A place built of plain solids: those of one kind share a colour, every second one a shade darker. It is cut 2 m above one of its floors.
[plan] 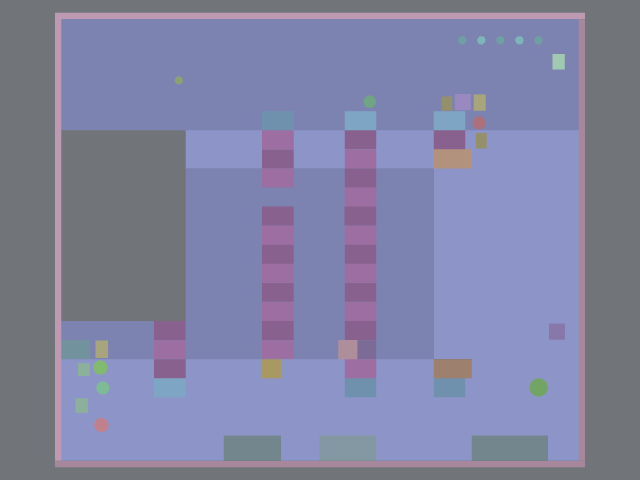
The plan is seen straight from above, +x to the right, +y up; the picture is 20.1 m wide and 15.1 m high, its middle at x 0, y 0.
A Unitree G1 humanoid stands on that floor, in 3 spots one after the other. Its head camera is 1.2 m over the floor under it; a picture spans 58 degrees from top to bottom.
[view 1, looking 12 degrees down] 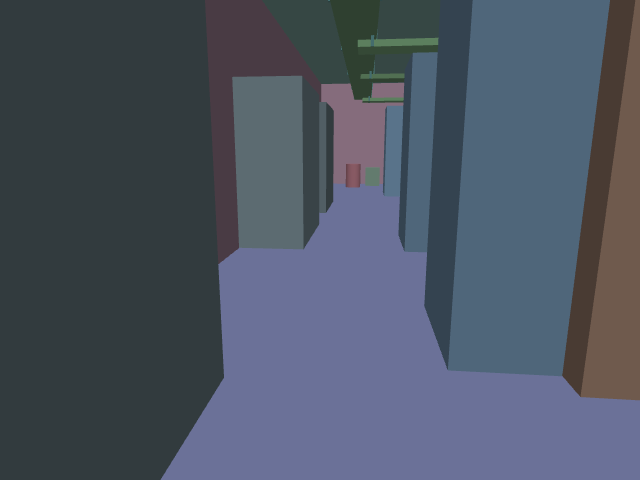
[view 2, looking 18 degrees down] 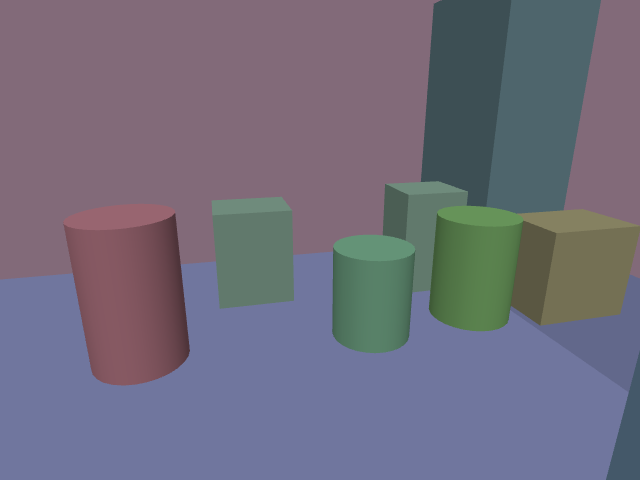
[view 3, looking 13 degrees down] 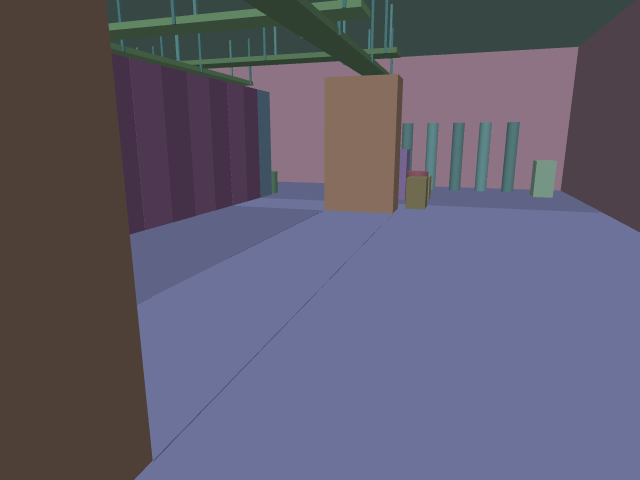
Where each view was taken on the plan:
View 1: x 6.82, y -5.42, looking -174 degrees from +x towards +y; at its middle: floor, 5.77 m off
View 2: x -4.88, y -5.42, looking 166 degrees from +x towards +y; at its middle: wall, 3.53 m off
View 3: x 5.82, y -4.91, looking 108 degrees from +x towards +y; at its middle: floor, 5.34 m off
